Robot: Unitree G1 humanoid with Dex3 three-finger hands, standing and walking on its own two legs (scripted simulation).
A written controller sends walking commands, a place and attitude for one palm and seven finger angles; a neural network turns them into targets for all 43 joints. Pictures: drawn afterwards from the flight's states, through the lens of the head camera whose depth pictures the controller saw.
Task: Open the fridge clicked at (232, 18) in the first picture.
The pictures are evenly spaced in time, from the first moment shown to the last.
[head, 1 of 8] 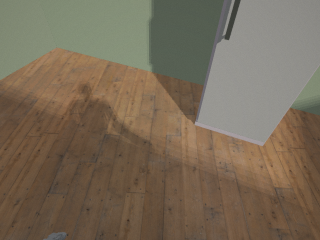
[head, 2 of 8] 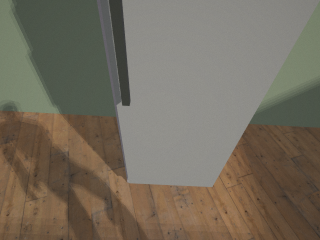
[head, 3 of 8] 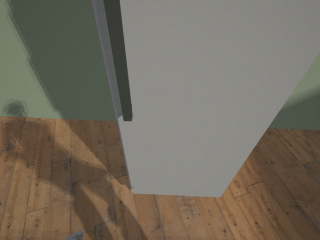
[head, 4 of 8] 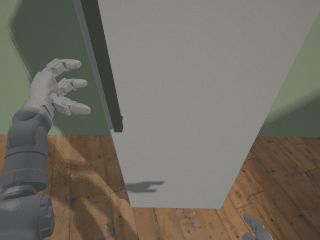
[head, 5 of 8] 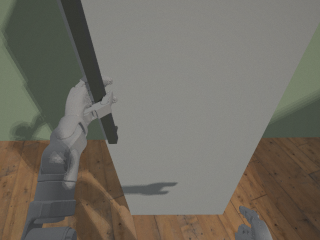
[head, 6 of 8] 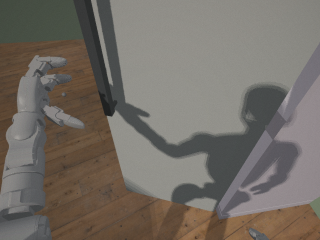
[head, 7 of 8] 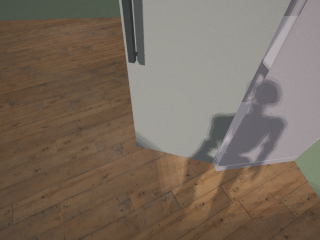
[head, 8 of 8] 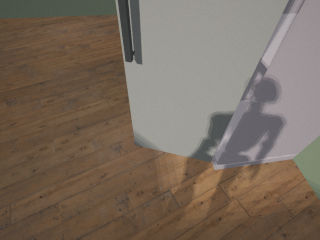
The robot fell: no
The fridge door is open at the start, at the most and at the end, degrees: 0 75 67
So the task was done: yes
